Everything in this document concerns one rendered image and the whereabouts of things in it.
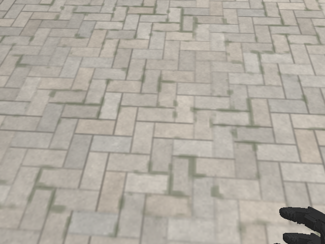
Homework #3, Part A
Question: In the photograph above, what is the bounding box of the right robot hand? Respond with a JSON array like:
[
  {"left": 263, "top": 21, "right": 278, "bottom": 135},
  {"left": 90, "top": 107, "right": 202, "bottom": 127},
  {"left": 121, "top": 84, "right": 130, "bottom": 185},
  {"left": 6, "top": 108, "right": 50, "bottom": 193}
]
[{"left": 274, "top": 207, "right": 325, "bottom": 244}]

